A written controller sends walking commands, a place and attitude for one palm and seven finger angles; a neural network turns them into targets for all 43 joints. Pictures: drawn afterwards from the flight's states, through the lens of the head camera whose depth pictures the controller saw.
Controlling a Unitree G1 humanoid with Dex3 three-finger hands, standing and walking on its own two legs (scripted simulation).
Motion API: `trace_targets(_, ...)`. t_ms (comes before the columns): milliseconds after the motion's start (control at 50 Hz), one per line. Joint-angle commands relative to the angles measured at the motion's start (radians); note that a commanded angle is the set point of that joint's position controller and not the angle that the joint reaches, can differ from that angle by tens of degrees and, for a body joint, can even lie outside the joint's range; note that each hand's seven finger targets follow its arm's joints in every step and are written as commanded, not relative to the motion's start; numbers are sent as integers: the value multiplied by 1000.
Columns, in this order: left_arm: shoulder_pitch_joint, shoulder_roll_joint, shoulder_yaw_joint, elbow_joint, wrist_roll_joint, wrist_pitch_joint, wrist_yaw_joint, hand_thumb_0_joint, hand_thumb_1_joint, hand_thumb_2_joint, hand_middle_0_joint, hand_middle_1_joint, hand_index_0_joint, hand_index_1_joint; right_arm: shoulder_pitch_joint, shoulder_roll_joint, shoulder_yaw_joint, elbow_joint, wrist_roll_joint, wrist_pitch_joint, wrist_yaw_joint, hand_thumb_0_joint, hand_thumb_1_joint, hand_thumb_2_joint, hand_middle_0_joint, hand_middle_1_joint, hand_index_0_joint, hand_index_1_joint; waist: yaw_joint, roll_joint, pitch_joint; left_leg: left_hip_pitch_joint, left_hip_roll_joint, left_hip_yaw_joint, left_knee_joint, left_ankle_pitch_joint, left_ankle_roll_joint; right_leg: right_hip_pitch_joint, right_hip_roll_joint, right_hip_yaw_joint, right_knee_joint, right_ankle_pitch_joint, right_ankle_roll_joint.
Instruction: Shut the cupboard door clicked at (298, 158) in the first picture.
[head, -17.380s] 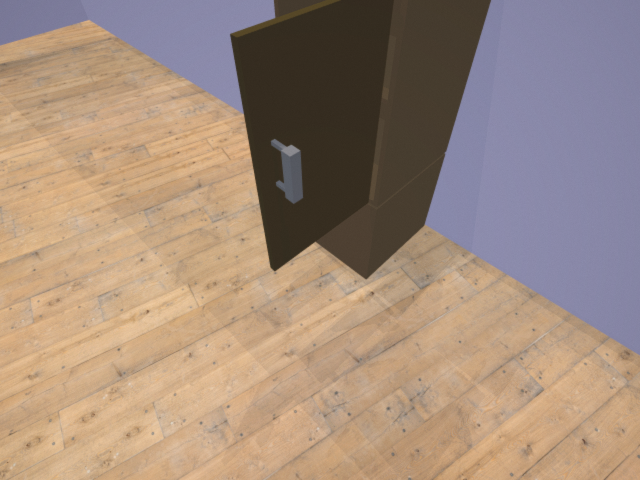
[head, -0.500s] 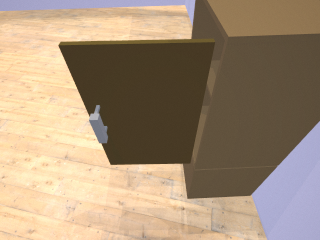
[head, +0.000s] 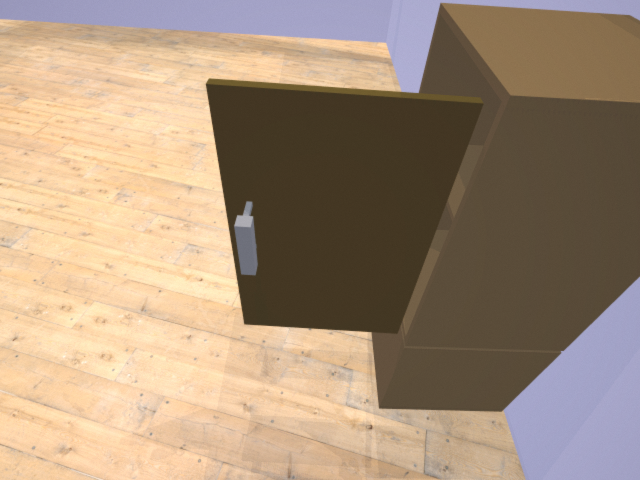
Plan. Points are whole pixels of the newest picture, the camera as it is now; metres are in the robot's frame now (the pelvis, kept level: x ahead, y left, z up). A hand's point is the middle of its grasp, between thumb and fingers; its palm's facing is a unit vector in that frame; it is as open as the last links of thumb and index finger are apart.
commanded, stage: come to a stop and stand still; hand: left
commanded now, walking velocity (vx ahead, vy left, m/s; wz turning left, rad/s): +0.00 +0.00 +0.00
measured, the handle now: (249, 237) +0.51 +0.15 -0.01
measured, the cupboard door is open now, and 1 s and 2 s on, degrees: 88 88 88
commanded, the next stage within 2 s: look again from close up in 0.22 s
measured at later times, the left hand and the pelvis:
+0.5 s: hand out of the picture +0.00 +0.17 -0.18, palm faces +0.01 -0.99 -0.14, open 7.4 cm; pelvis +0.02 +0.01 +0.00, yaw +0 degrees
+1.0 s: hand out of the picture +0.06 +0.19 -0.17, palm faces +0.07 -0.98 -0.17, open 7.4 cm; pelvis +0.04 +0.02 +0.00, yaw +0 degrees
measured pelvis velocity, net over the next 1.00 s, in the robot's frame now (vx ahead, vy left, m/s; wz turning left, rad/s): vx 0.04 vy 0.02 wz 0.00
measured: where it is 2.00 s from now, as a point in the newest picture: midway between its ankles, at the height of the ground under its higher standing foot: outside the picture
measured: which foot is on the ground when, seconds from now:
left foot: down 0.00-1.00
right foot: down 0.00-1.00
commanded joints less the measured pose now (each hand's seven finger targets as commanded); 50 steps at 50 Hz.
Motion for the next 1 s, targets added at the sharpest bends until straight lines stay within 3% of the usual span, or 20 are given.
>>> trace_targets(0, 54, 68, 9, -25, 6, -19, 9, 0, 900, 900, -200, -300, -200, -300, 0, -128, -27, -51, 9, -27, -4, 0, -900, -900, 200, 300, 200, 300, 14, 56, 134, -147, 123, -176, -238, -329, 5, 17, -37, 71, -87, -158, -36)
trace_targets(100, 68, 59, 4, -4, 6, -23, 10, 0, 900, 900, -200, -300, -200, -300, -2, -124, -26, -34, 13, -30, -5, 0, -900, -900, 200, 300, 200, 300, 15, 58, 116, -120, 123, -180, -243, -308, 8, 25, -40, 76, -83, -116, -35)
trace_targets(200, 67, 54, 1, 7, 5, -29, 12, 0, 900, 900, -200, -300, -200, -300, -5, -113, -26, -21, 16, -32, -5, 0, -900, -900, 200, 300, 200, 300, 9, 4, 115, -85, 112, -163, -214, -238, 4, 6, -54, 96, -104, -102, -36)
trace_targets(520, 18, 70, -4, 17, -1, -34, 17, 0, 900, 900, -200, -300, -200, -300, -51, -113, -14, 14, 20, -47, -9, 0, -900, -900, 200, 300, 200, 300, 10, 21, 70, 23, 107, -116, -164, 50, -6, 65, -77, 91, -107, 80, -25)
trace_targets(920, -9, 84, -2, 15, -2, -26, 16, 0, 900, 900, -200, -300, -200, -300, -64, -123, -12, 35, 20, -43, -9, 0, -900, -900, 200, 300, 200, 300, 12, 18, 83, 48, 112, -114, -191, 56, -9, 86, -79, 83, -120, 82, -18)
trace_targets(940, 8, 109, -4, 50, 16, -40, 52, 0, 900, 900, -200, -300, -200, -300, -114, -153, -11, -32, 26, -53, -5, 0, -900, -900, 200, 300, 200, 300, 22, 72, 93, 29, 137, -75, -30, 259, -36, 45, -99, 80, -83, 207, -13)
trace_targets(960, -876, 689, 439, -1649, -109, -296, 59, 0, 900, 900, -200, -300, -200, -300, -1, -371, -75, -363, 30, -232, -93, 0, -900, -900, 200, 300, 200, 300, -181, 109, -337, 356, 107, -173, -38, 431, -54, 79, 24, -33, 93, 235, -8)
trace_targets(980, -170, 193, 32, -1365, -122, -217, 61, 0, 900, 900, -218, -320, -218, -320, -110, -209, -2, -352, 85, -314, -100, 0, -900, -900, 200, 300, 200, 300, -20, 379, -479, 464, 104, -130, -30, 456, -89, -56, 67, -66, 179, -34, -24)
